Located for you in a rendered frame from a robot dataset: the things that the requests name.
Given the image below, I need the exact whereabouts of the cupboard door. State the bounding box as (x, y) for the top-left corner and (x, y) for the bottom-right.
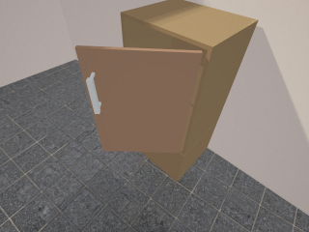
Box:
(75, 45), (203, 153)

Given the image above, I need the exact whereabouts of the handle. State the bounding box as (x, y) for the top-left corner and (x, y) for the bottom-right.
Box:
(86, 72), (101, 114)

